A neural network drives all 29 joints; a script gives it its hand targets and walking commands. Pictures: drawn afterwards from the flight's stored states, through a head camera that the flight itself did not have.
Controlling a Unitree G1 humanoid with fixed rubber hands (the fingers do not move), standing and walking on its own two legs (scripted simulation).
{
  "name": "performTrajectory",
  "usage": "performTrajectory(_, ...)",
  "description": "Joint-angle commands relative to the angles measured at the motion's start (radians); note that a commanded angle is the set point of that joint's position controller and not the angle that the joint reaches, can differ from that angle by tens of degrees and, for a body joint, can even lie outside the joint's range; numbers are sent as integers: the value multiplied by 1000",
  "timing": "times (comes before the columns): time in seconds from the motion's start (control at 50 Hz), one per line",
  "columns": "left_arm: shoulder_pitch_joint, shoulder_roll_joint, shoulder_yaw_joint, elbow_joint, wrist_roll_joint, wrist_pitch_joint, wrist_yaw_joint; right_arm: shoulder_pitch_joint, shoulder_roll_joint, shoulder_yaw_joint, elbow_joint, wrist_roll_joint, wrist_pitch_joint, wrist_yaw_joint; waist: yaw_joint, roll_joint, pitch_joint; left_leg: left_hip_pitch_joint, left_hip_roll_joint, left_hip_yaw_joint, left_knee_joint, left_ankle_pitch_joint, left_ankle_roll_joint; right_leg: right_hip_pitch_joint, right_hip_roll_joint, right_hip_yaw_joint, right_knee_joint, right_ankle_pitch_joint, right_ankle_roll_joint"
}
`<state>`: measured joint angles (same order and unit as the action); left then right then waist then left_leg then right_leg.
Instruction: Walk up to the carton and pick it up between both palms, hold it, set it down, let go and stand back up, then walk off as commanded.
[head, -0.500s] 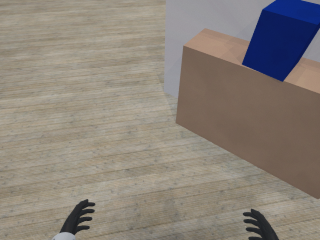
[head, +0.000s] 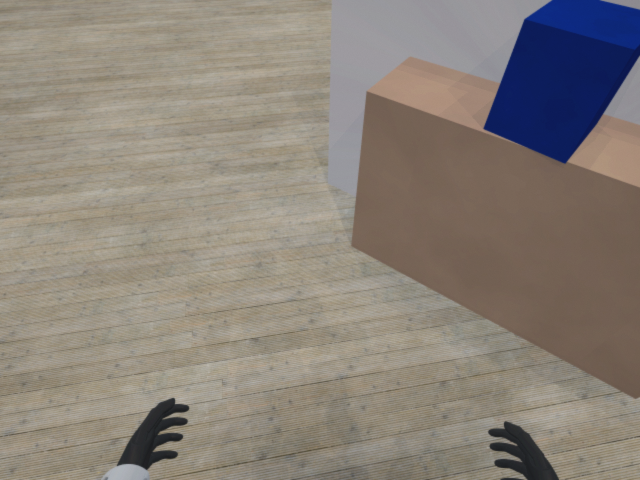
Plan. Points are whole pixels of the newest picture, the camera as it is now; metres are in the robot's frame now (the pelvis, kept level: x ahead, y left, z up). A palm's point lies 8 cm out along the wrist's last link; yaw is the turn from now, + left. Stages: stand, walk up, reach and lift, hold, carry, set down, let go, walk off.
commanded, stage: stand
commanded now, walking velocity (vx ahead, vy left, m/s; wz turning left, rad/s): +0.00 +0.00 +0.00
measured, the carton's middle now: (564, 78) +0.92 -0.50 +0.05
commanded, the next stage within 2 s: walk up in 1.42 s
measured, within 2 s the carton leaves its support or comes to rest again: neither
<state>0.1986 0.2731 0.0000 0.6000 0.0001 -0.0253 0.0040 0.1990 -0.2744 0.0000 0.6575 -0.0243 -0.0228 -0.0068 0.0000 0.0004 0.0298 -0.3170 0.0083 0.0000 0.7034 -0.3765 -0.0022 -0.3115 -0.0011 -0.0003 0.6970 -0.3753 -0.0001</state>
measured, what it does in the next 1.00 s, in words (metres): stands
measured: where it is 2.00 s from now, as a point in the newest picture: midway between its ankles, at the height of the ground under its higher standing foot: outside the picture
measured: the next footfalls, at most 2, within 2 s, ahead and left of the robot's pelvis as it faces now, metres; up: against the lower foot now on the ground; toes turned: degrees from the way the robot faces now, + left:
right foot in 1.98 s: +0.09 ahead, -0.25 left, +0.00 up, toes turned -7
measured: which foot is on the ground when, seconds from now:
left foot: down 0.00-1.00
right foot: down 0.00-1.00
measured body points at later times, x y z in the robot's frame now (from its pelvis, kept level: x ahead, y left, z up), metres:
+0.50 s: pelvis -0.01 +0.00 +0.00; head +0.00 +0.00 +0.45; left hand +0.16 +0.25 -0.08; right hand +0.14 -0.26 -0.09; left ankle +0.00 +0.12 -0.72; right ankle +0.00 -0.12 -0.72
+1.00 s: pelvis -0.02 +0.00 +0.00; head -0.01 +0.00 +0.45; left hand +0.15 +0.25 -0.08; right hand +0.13 -0.26 -0.10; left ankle +0.00 +0.12 -0.72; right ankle +0.00 -0.12 -0.72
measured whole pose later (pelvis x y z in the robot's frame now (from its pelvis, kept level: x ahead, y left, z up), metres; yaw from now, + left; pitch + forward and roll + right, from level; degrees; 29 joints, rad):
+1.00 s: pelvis -0.02 +0.00 +0.00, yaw +0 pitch -2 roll +0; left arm 0.20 0.28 0.00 0.60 0.00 -0.03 0.00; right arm 0.20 -0.28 0.00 0.71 -0.02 -0.03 0.00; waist 0.00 0.00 0.03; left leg -0.32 0.01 0.00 0.70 -0.35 0.00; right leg -0.31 0.00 0.00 0.70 -0.35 0.00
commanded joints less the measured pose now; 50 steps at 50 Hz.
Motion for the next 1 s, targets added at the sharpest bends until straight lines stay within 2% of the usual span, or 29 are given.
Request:
performTrajectory(0.0, -50, 249, 96, -10, 15, -42, 7, -46, -254, -84, -34, 1, -46, -7, -1, 5, -89, 38, 84, -91, -109, 297, 76, 40, -94, 92, -99, 290, -88)
performTrajectory(0.38, -53, 253, 95, 1, 13, -43, 6, -51, -257, -83, -16, 2, -47, -5, -4, 6, -74, 34, 83, -96, -126, 268, 74, 36, -96, 95, -120, 257, -88)
performTrajectory(0.64, -59, 252, 94, 10, 13, -42, 4, -54, -259, -83, -1, 2, -47, -2, -5, 6, -51, 18, 85, -107, -154, 203, 72, 26, -94, 101, -141, 195, -87)
performTrajectory(0.98, -60, 256, 93, 19, 11, -43, 3, -60, -263, -81, 17, 4, -47, 0, -5, 11, -40, 15, 88, -111, -169, 200, 70, 26, -96, 105, -151, 191, -85)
